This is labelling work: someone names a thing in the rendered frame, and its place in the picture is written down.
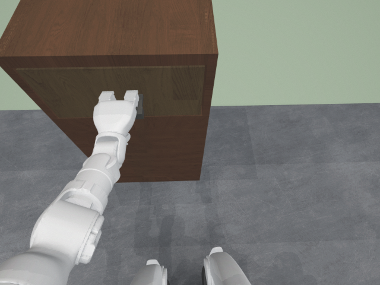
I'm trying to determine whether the handle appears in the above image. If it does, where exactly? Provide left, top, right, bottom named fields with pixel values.
left=135, top=94, right=144, bottom=119

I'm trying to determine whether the left robot forearm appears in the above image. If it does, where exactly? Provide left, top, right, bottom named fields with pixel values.
left=30, top=132, right=127, bottom=248

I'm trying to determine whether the left robot shin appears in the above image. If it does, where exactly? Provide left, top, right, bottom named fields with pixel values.
left=146, top=259, right=160, bottom=265

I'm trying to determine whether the robot left hand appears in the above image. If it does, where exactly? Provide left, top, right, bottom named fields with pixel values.
left=93, top=90, right=139, bottom=145

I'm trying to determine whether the robot shin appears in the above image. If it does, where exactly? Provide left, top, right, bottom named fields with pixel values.
left=209, top=247, right=223, bottom=256
left=146, top=259, right=160, bottom=265

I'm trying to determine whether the drawer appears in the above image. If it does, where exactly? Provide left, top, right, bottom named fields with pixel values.
left=16, top=65, right=205, bottom=118

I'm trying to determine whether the cabinet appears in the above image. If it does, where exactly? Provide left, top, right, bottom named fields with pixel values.
left=0, top=0, right=219, bottom=183

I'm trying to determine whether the left robot upper arm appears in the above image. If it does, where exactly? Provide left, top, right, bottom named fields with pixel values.
left=0, top=199, right=105, bottom=285

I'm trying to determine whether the right robot shin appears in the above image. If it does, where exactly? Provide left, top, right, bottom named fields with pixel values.
left=209, top=247, right=223, bottom=256

